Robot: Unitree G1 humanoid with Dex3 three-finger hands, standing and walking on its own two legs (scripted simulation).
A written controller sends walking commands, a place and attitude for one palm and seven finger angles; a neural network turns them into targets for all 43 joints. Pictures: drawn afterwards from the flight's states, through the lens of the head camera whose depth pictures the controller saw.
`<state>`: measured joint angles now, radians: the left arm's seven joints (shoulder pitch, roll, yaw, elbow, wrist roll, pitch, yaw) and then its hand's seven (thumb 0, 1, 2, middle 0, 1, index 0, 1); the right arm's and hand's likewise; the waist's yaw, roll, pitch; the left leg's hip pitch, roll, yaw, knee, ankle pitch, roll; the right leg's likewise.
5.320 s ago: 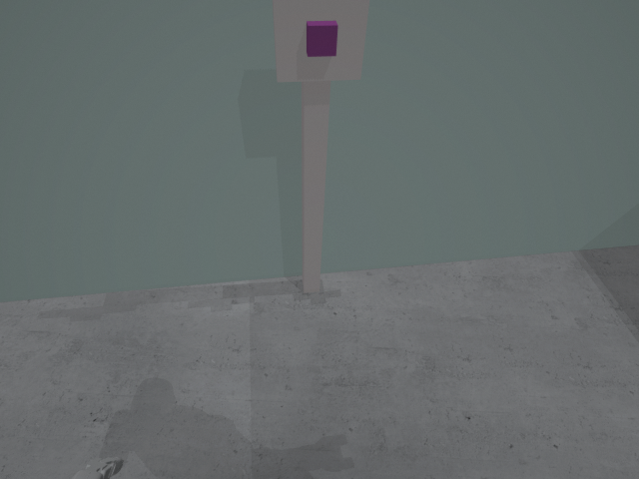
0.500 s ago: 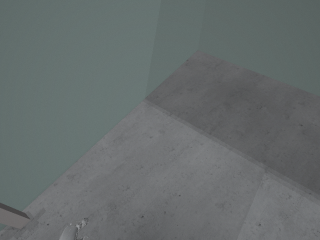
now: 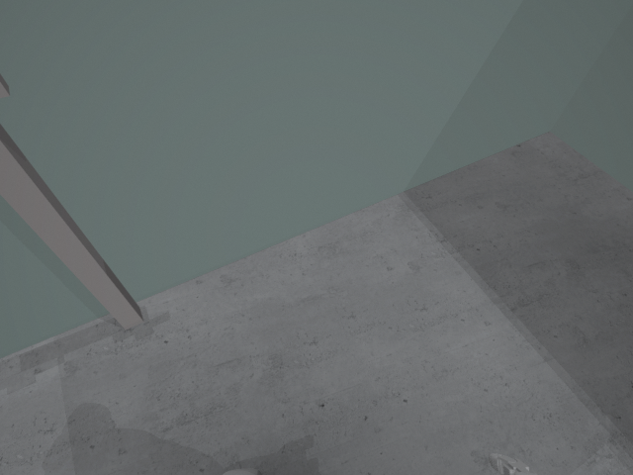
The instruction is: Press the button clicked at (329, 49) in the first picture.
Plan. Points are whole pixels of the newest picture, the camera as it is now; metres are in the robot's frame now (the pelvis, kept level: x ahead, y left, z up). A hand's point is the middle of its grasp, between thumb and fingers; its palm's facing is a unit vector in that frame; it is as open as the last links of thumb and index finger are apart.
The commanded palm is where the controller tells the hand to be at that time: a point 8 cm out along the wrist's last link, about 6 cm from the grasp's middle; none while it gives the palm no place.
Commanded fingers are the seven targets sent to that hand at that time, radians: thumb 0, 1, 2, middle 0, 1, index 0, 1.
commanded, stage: turn to face it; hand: left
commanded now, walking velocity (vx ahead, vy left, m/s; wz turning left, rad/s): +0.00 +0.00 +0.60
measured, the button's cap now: out of the picture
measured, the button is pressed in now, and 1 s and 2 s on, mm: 0 0 0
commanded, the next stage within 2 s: take the last steps up to it in 0.82 s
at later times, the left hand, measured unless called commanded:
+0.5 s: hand out of the picture +0.06 +0.19 -0.12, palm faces +0.28 -0.92 -0.29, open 7.4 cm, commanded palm none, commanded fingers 0.00 0.90 0.90 -0.20 -0.30 -0.20 -0.30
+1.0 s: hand out of the picture -0.11 +0.21 -0.16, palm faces +0.49 -0.84 -0.24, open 7.4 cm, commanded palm none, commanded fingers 0.00 0.90 0.90 -0.20 -0.30 -0.20 -0.30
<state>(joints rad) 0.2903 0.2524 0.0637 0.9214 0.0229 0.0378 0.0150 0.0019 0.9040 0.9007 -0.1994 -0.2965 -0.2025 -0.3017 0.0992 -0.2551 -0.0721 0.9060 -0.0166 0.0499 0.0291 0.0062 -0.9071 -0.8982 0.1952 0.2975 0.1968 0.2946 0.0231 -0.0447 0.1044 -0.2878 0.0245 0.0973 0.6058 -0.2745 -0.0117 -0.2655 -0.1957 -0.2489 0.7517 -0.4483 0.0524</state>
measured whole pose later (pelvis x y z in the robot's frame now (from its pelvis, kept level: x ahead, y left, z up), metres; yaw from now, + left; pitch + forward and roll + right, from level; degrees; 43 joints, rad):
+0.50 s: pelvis +0.00 -0.03 +0.01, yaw +17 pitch -2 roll +1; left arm 0.17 0.19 0.03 0.83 0.02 0.01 0.02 0.00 0.91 0.90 -0.20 -0.30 -0.20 -0.30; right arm 0.20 -0.26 -0.10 0.93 -0.02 0.08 0.02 0.01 -0.90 -0.90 0.20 0.30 0.20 0.30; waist -0.03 0.05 0.07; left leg -0.48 -0.04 -0.05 1.06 -0.45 -0.04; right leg -0.25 -0.07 -0.11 0.59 -0.31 -0.01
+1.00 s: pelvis -0.04 +0.01 +0.02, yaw +27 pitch -1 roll -1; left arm 0.25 0.25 0.07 1.00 0.02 0.06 0.02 0.00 0.91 0.90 -0.19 -0.30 -0.20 -0.30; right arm 0.16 -0.17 -0.03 0.96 -0.02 0.02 -0.01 0.00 -0.90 -0.90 0.20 0.30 0.20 0.30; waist 0.02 -0.04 0.06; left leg -0.22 -0.01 0.05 0.47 -0.24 0.05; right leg -0.41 -0.09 -0.06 1.01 -0.42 0.07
